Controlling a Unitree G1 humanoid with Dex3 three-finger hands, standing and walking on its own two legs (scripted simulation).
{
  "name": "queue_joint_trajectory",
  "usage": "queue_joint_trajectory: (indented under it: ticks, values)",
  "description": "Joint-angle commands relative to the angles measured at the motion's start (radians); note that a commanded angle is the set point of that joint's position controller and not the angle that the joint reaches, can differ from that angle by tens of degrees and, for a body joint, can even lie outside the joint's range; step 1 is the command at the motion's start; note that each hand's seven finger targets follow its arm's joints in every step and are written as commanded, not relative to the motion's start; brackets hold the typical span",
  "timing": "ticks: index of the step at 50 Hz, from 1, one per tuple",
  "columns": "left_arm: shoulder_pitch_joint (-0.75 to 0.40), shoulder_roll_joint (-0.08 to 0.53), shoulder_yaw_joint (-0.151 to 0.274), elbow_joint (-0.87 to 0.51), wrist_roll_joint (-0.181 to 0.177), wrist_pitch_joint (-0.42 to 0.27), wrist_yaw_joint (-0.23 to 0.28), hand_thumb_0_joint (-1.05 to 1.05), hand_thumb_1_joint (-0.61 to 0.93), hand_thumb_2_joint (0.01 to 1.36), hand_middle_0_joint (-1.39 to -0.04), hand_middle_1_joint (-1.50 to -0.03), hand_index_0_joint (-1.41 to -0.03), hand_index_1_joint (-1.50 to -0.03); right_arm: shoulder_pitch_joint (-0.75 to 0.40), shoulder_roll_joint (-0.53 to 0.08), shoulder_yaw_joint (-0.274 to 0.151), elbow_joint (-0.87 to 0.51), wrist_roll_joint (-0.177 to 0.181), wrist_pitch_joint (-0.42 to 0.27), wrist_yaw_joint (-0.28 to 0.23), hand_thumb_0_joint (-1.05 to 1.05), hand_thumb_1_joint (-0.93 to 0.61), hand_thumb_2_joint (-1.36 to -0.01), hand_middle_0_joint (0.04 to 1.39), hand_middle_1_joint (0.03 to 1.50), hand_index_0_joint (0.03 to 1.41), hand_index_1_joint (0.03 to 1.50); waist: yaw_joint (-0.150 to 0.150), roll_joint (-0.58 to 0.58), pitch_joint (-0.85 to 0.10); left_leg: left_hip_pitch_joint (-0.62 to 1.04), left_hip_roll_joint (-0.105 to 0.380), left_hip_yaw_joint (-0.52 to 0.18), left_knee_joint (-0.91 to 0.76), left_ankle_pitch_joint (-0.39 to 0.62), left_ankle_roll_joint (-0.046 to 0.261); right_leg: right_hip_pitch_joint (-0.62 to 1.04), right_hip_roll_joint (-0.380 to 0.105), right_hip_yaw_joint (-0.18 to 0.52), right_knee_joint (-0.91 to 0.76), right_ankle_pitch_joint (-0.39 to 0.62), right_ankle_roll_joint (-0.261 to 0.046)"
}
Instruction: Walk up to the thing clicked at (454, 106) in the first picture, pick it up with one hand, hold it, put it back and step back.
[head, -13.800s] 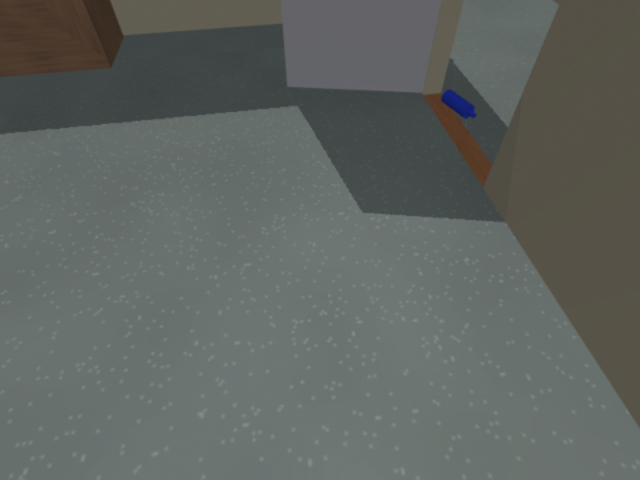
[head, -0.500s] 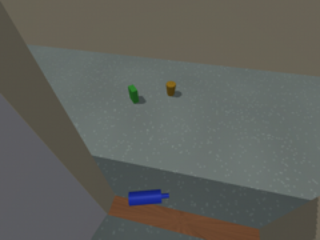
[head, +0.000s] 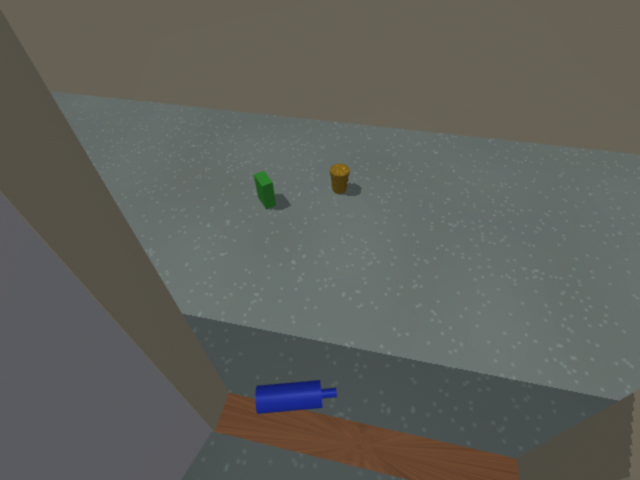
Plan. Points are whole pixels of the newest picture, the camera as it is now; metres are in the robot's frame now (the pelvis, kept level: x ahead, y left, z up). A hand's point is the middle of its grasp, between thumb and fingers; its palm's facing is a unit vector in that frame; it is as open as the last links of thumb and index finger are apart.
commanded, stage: stand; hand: left
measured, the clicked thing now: (297, 395) +0.45 +0.11 -0.74
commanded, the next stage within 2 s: walk up in 0.38 s
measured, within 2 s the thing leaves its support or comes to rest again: neither
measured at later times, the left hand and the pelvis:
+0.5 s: hand out of the picture +0.08 +0.26 -0.16, palm faces -0.04 -0.93 -0.36, open 7.3 cm; pelvis +0.00 -0.02 -0.01, yaw -1 degrees
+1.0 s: hand out of the picture +0.11 +0.13 -0.19, palm faces -0.04 -0.95 -0.31, open 7.3 cm; pelvis +0.02 -0.12 -0.03, yaw -1 degrees
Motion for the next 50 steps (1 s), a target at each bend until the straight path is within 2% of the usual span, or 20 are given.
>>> queue_joint_trajectory:
  ticks: [1,18,20,21,22,25,28,32,33,34,35,36,39,42,45,46,47,48,49,50]
  values:
    - [-0.038,0.220,0.047,-0.055,-0.003,-0.017,0.015,0.000,0.900,0.900,-0.200,-0.300,-0.200,-0.300,-0.023,-0.210,-0.039,-0.059,0.004,-0.014,-0.018,0.000,-0.900,-0.900,0.200,0.300,0.200,0.300,0.003,-0.022,-0.066,-0.023,0.090,-0.052,-0.042,0.125,0.054,0.039,-0.108,0.078,-0.046,0.169,-0.038]
    - [-0.032,0.218,0.049,-0.051,-0.002,-0.015,0.015,0.000,0.900,0.900,-0.200,-0.300,-0.200,-0.300,-0.025,-0.209,-0.038,-0.060,0.005,-0.014,-0.019,0.000,-0.900,-0.900,0.200,0.300,0.200,0.300,0.005,-0.015,-0.057,-0.023,0.092,-0.055,-0.047,0.126,0.053,0.027,-0.103,0.072,-0.042,0.154,-0.038]
    - [-0.076,0.280,0.139,-0.185,0.062,0.061,-0.037,0.000,0.900,0.900,-0.200,-0.300,-0.200,-0.300,0.225,-0.408,-0.138,-0.058,0.000,-0.035,-0.087,0.000,-0.900,-0.900,0.200,0.300,0.200,0.300,-0.063,0.008,0.012,0.104,0.294,-0.246,-0.033,0.224,0.211,-0.308,0.012,-0.009,0.290,-0.147,-0.029]
    - [-0.096,0.258,0.146,-0.228,0.066,0.083,-0.050,0.000,0.900,0.900,-0.200,-0.300,-0.200,-0.300,0.239,-0.438,-0.163,-0.082,-0.005,-0.045,-0.098,0.000,-0.900,-0.900,0.200,0.300,0.200,0.300,-0.075,0.075,0.000,0.129,0.437,-0.339,-0.048,0.315,0.311,-0.409,0.000,0.061,0.508,-0.343,-0.016]
    - [-0.069,0.244,0.152,-0.255,0.064,0.100,-0.057,0.000,0.900,0.900,-0.200,-0.300,-0.200,-0.300,0.205,-0.434,-0.173,-0.126,-0.009,-0.055,-0.110,0.000,-0.900,-0.900,0.200,0.300,0.200,0.300,-0.040,0.050,-0.021,0.077,0.493,-0.347,-0.021,0.359,0.339,-0.419,-0.039,0.162,0.654,-0.363,-0.022]
    - [-0.004,0.228,0.158,-0.291,0.040,0.102,-0.078,0.000,0.900,0.900,-0.200,-0.300,-0.200,-0.300,0.122,-0.364,-0.165,-0.192,-0.027,-0.066,-0.122,0.000,-0.900,-0.900,0.200,0.300,0.200,0.300,0.015,0.081,-0.023,0.043,0.364,-0.168,0.062,0.340,0.265,-0.420,-0.057,0.238,0.655,-0.308,-0.037]
    - [-0.009,0.227,0.169,-0.332,0.046,0.102,-0.101,0.000,0.900,0.900,-0.200,-0.300,-0.200,-0.300,0.134,-0.375,-0.163,-0.240,-0.035,-0.065,-0.108,0.000,-0.900,-0.900,0.200,0.300,0.200,0.300,0.005,0.165,0.020,-0.102,0.297,-0.093,0.098,0.281,0.242,-0.302,-0.052,0.092,0.505,-0.289,-0.013]
    - [0.200,0.233,0.182,-0.264,0.045,0.086,-0.087,0.000,0.900,0.900,-0.200,-0.300,-0.200,-0.300,0.053,-0.347,-0.144,-0.285,-0.031,-0.044,-0.091,0.000,-0.900,-0.900,0.200,0.300,0.200,0.300,0.099,0.103,-0.061,-0.312,0.159,0.041,0.372,0.089,0.159,0.048,0.041,-0.093,0.215,-0.092,-0.032]
    - [0.264,0.297,0.200,-0.251,0.055,0.073,-0.073,0.000,0.900,0.900,-0.200,-0.300,-0.200,-0.300,0.112,-0.271,-0.117,-0.284,-0.026,-0.036,-0.090,0.000,-0.900,-0.900,0.200,0.300,0.200,0.300,0.124,-0.106,-0.085,-0.416,0.069,0.097,0.581,-0.116,0.119,0.147,0.014,-0.010,0.131,-0.105,-0.052]
    - [0.252,0.407,0.218,-0.296,0.064,0.057,-0.061,0.000,0.900,0.900,-0.200,-0.300,-0.200,-0.300,0.145,-0.194,-0.084,-0.316,-0.006,-0.031,-0.091,0.000,-0.900,-0.900,0.200,0.300,0.200,0.300,0.115,-0.399,-0.060,-0.572,-0.073,0.043,0.782,-0.512,0.073,0.086,-0.243,0.449,-0.049,-0.086,-0.155]
    - [0.150,0.435,0.204,-0.340,0.053,0.058,-0.057,0.000,0.900,0.900,-0.200,-0.300,-0.200,-0.300,0.129,-0.255,-0.108,-0.310,0.007,-0.026,-0.106,0.000,-0.900,-0.900,0.200,0.300,0.200,0.300,0.091,-0.326,-0.073,-0.498,-0.060,-0.046,0.924,-0.519,0.069,-0.044,-0.331,0.597,-0.115,-0.159,-0.314]
    - [0.115,0.389,0.192,-0.357,0.037,0.057,-0.050,0.000,0.900,0.900,-0.200,-0.300,-0.200,-0.300,0.131,-0.282,-0.107,-0.287,0.015,-0.026,-0.103,0.000,-0.900,-0.900,0.200,0.300,0.200,0.300,0.078,-0.216,-0.031,-0.484,-0.033,-0.099,0.963,-0.453,0.068,-0.086,-0.298,0.511,-0.089,-0.179,-0.318]
    - [0.047,0.313,0.158,-0.352,0.027,0.036,-0.019,0.000,0.900,0.900,-0.200,-0.300,-0.200,-0.300,0.224,-0.278,-0.097,-0.233,0.019,-0.035,-0.075,0.000,-0.900,-0.900,0.200,0.300,0.200,0.300,0.013,-0.149,-0.035,-0.431,0.025,-0.086,0.803,-0.328,0.070,-0.095,-0.217,0.290,0.048,-0.169,-0.251]
    - [0.110,0.299,0.145,-0.324,0.022,0.010,-0.003,0.000,0.900,0.900,-0.200,-0.300,-0.200,-0.300,0.184,-0.241,-0.085,-0.248,-0.002,-0.032,-0.044,0.000,-0.900,-0.900,0.200,0.300,0.200,0.300,0.036,-0.121,-0.034,-0.365,0.015,-0.053,0.548,-0.350,0.074,-0.087,-0.272,0.308,0.072,-0.013,-0.271]
    - [0.042,0.293,0.121,-0.321,-0.008,0.003,0.004,0.000,0.900,0.900,-0.200,-0.300,-0.200,-0.300,0.240,-0.217,-0.086,-0.227,-0.006,-0.031,-0.037,0.000,-0.900,-0.900,0.200,0.300,0.200,0.300,-0.028,-0.075,-0.059,-0.134,-0.027,-0.017,0.254,-0.122,0.087,-0.179,-0.258,0.223,0.212,0.270,-0.220]
    - [0.024,0.265,0.105,-0.325,-0.020,0.004,0.007,0.000,0.900,0.900,-0.200,-0.300,-0.200,-0.300,0.253,-0.235,-0.094,-0.223,-0.015,-0.033,-0.038,0.000,-0.900,-0.900,0.200,0.300,0.200,0.300,-0.044,-0.042,-0.067,-0.056,-0.020,-0.052,0.137,0.005,0.099,-0.225,-0.224,0.189,0.268,0.243,-0.170]
    - [0.042,0.205,0.086,-0.334,-0.029,0.005,0.010,0.000,0.900,0.900,-0.200,-0.300,-0.200,-0.300,0.220,-0.297,-0.108,-0.246,-0.028,-0.036,-0.041,0.000,-0.900,-0.900,0.200,0.300,0.200,0.300,-0.021,0.108,-0.088,-0.032,0.137,-0.302,0.039,0.118,0.147,-0.278,-0.126,0.121,0.372,0.103,-0.096]
    - [0.064,0.206,0.088,-0.304,-0.041,0.015,0.016,0.000,0.900,0.900,-0.200,-0.300,-0.200,-0.300,0.100,-0.364,-0.114,-0.286,-0.017,-0.038,-0.033,0.000,-0.900,-0.900,0.200,0.300,0.200,0.300,0.025,0.198,-0.047,-0.144,0.275,-0.467,0.014,0.080,0.251,-0.253,0.019,-0.003,0.411,-0.301,-0.043]
    - [0.086,0.253,0.105,-0.266,-0.027,0.018,0.023,0.000,0.900,0.900,-0.200,-0.300,-0.200,-0.300,0.060,-0.354,-0.111,-0.289,-0.011,-0.038,-0.024,0.000,-0.900,-0.900,0.200,0.300,0.200,0.300,0.025,0.182,-0.037,-0.234,0.313,-0.480,0.040,0.081,0.333,-0.151,0.000,0.040,0.517,-0.447,-0.041]
    - [0.071,0.241,0.097,-0.267,-0.020,0.016,0.021,0.000,0.900,0.900,-0.200,-0.300,-0.200,-0.300,0.054,-0.311,-0.101,-0.290,-0.015,-0.039,-0.025,0.000,-0.900,-0.900,0.200,0.300,0.200,0.300,0.023,0.130,-0.028,-0.210,0.265,-0.385,0.065,0.153,0.318,-0.165,0.001,0.041,0.512,-0.474,-0.046]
